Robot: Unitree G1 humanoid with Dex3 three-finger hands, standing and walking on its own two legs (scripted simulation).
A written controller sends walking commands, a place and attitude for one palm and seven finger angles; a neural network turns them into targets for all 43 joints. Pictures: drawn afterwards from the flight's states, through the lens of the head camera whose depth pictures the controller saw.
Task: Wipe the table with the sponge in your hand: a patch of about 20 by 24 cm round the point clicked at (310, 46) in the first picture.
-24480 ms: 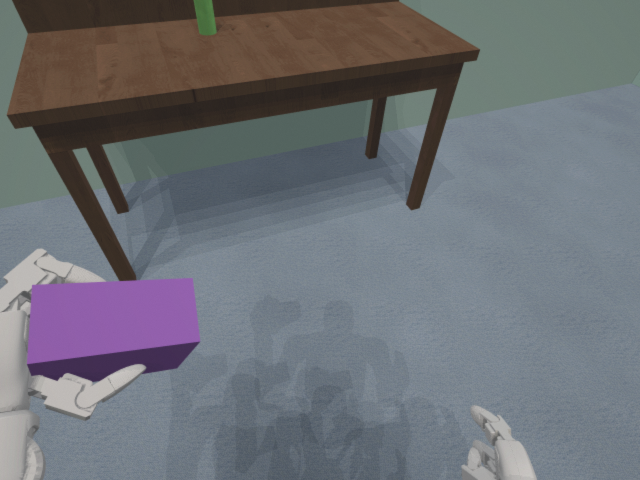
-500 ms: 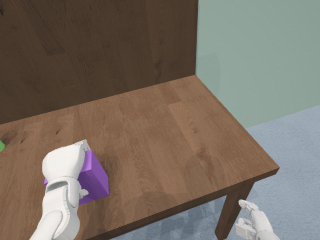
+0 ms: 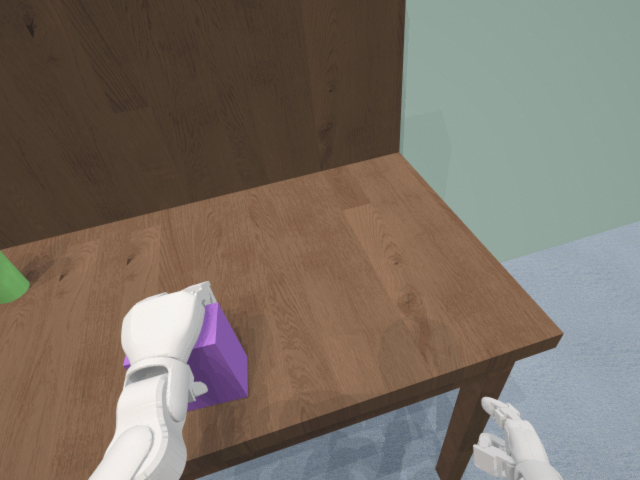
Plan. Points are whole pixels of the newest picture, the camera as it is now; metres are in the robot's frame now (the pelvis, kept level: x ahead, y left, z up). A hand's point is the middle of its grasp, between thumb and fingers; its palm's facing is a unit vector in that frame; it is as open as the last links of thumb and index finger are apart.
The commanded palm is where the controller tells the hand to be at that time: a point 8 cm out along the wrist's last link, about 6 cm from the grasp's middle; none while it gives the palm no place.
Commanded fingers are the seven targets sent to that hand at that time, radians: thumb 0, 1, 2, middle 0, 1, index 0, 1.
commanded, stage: slide across to the third lane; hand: left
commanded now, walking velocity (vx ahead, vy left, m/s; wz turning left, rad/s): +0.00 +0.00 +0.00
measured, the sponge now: (199, 369) +0.24 +0.22 +0.02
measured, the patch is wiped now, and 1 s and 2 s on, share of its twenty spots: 0.90 0.95 1.00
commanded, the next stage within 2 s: wipe forward along the third lane in 0.24 s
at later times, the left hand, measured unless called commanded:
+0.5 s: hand (229, 326) +0.27 +0.18 +0.07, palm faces +0.05 -0.11 -0.99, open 10.4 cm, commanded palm +0.25 +0.17 +0.12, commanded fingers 0.00 0.10 1.30 -1.20 -1.60 -1.20 -1.60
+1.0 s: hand (225, 291) +0.33 +0.20 +0.07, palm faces -0.01 -0.07 -1.00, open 10.4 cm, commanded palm +0.30 +0.20 +0.11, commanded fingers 0.00 0.10 1.30 -1.20 -1.60 -1.20 -1.60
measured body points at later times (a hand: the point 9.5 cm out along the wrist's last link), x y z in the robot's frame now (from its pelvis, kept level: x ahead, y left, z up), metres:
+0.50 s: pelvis -0.02 -0.01 +0.00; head -0.06 -0.06 +0.44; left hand +0.27 +0.18 +0.12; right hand +0.23 -0.20 -0.09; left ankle +0.03 +0.11 -0.74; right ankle -0.02 -0.10 -0.74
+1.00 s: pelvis +0.00 -0.02 +0.00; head -0.03 -0.06 +0.45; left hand +0.33 +0.20 +0.13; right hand +0.23 -0.25 -0.09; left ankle +0.03 +0.11 -0.74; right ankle -0.02 -0.10 -0.74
